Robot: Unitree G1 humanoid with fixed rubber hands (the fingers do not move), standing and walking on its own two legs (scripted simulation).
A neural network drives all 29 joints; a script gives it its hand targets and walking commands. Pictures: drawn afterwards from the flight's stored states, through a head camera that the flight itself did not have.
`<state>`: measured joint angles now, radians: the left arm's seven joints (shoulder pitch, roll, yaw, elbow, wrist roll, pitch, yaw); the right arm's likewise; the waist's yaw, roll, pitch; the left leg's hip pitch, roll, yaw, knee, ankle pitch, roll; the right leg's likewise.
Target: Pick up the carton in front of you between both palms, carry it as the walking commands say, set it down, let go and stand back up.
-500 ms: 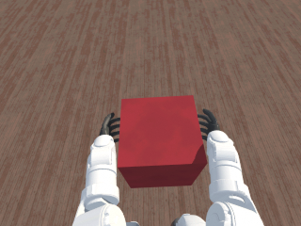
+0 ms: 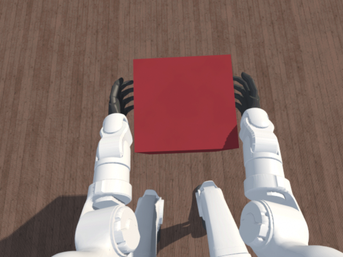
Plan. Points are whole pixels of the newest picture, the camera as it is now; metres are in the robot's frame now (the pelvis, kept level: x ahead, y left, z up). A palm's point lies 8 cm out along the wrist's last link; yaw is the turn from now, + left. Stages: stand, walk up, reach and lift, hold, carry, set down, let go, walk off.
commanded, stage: set down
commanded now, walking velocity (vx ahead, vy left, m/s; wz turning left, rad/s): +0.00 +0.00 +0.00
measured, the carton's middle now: (182, 114) +0.44 -0.03 -0.15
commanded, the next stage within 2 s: none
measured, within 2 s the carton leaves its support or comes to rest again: rests again in 1.54 s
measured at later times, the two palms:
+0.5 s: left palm (135, 112) +0.48 +0.11 -0.23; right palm (232, 113) +0.45 -0.19 -0.23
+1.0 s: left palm (146, 114) +0.52 +0.10 -0.39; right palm (223, 117) +0.48 -0.20 -0.39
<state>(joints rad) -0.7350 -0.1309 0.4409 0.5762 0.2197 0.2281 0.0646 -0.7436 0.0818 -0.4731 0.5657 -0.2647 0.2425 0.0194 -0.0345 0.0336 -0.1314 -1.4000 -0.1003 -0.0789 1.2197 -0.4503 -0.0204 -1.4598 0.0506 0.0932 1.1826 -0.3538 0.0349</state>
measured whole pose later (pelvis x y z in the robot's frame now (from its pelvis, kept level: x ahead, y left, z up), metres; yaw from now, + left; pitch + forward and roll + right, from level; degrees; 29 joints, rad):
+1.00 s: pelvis -0.04 +0.00 -0.23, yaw +2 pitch +45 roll +0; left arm -1.41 0.17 0.27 0.92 0.06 0.24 0.14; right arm -1.30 -0.14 -0.46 0.76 -0.12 0.27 -0.08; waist -0.08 0.04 0.18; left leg -2.22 -0.19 -0.06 2.06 -0.62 -0.07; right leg -2.27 0.10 0.08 2.00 -0.50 0.09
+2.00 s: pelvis -0.05 +0.00 -0.27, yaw +2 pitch +36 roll -2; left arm -1.53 0.25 0.26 1.12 0.09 0.18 0.05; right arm -1.39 -0.22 -0.49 0.97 -0.14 0.20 0.04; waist -0.10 0.03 0.38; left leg -2.20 -0.16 -0.03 2.23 -0.65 -0.03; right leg -2.23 0.04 0.04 2.16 -0.55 0.07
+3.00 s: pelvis -0.04 -0.01 -0.18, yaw +1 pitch +46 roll +0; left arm -1.41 0.36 0.16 1.04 -0.06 0.18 0.09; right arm -1.29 -0.29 -0.31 0.92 0.09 0.16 -0.09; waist -0.10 0.03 0.06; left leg -2.08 -0.07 -0.03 1.86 -0.58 -0.02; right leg -2.13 0.03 0.02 1.81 -0.47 0.02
